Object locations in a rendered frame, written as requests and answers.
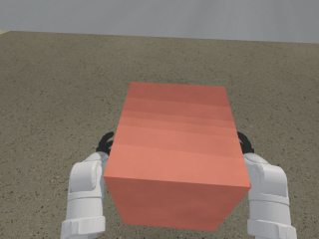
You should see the left robot hand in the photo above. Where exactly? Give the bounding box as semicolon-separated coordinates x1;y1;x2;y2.
96;131;114;156

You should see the right robot hand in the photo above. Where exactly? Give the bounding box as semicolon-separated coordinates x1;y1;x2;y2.
237;131;254;154

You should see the right robot forearm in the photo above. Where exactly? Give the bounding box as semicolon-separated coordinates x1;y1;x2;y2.
243;152;297;239

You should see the carton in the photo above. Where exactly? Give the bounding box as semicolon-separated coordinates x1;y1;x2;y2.
103;82;252;232

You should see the left robot forearm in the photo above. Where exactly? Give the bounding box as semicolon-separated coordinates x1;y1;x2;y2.
60;151;109;239

